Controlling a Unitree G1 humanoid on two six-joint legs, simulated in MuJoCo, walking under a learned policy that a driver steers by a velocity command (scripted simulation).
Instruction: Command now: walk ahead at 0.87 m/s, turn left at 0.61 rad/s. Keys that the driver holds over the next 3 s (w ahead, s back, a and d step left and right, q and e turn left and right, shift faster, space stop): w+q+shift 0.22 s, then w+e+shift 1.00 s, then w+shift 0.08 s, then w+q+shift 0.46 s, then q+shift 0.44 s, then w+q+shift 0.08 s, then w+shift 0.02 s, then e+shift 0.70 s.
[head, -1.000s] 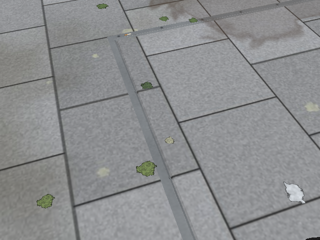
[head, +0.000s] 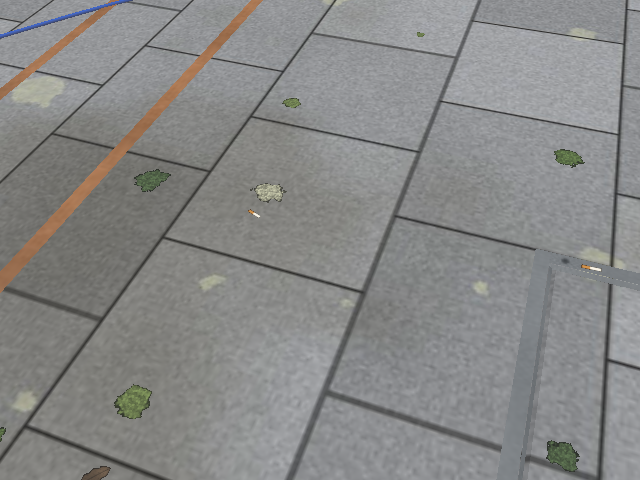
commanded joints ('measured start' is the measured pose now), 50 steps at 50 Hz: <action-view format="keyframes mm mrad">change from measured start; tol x64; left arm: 1 9 131 28 -40 0 -26 7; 50 -51 219 65 -32 -21 5 -5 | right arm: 1 -168 -69 -18 -109 3 -14 9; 50 -261 -68 63 -187 25 -53 -35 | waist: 1 18 -123 109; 50 19 -85 90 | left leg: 1 -188 17 17 -23 73 1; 11 238 -144 324 -251 -176 167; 14 1216 292 -584 -551 -555 320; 33 747 137 344 -433 1406 -88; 36 27 -157 261 806 -365 -68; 50 332 18 87 -391 182 -97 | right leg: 1 84 -285 146 -194 -135 -90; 12 91 -334 -198 471 1225 -23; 15 -720 -77 56 1337 -189 2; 33 -141 73 -196 472 270 -122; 37 455 -216 604 305 112 -476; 50 -215 -41 403 -7 196 -191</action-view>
